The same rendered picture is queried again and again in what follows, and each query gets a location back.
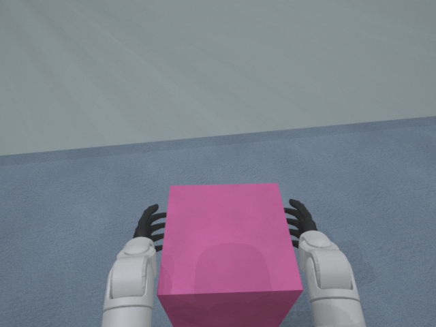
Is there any carton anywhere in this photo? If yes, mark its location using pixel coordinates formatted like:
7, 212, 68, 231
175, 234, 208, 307
157, 183, 303, 327

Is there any robot right forearm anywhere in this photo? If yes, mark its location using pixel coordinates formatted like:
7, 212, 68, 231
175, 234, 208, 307
298, 230, 366, 327

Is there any robot right hand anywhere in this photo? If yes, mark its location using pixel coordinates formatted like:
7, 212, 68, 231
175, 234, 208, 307
284, 199, 317, 248

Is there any robot left hand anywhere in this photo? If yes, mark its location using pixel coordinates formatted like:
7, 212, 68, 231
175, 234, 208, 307
133, 204, 167, 252

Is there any robot left forearm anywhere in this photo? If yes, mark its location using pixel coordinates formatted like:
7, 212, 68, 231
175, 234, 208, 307
102, 237, 157, 327

